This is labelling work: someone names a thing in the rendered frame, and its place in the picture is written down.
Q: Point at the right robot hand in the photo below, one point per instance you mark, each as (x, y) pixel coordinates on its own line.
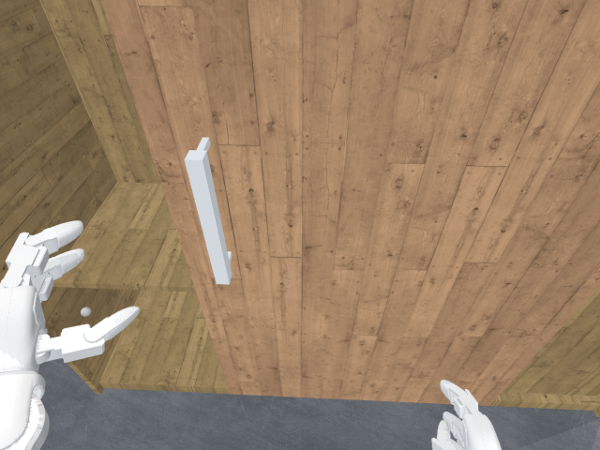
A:
(474, 432)

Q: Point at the wardrobe door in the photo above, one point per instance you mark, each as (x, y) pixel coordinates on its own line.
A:
(410, 189)
(569, 364)

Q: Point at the handle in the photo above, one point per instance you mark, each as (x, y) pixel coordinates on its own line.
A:
(201, 180)

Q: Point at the left robot hand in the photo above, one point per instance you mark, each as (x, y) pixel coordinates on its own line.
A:
(28, 282)

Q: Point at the left robot forearm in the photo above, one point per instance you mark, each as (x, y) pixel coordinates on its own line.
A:
(24, 422)

